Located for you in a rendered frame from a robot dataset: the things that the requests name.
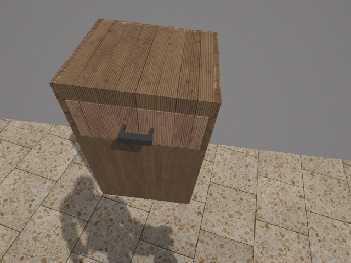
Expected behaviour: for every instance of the drawer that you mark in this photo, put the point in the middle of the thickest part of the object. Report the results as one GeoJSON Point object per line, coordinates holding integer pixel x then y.
{"type": "Point", "coordinates": [170, 128]}

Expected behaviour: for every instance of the handle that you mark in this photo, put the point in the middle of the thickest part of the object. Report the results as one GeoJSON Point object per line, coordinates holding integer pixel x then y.
{"type": "Point", "coordinates": [132, 138]}

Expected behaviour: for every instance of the cabinet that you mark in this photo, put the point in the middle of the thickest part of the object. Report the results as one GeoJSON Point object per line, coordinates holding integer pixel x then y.
{"type": "Point", "coordinates": [151, 67]}

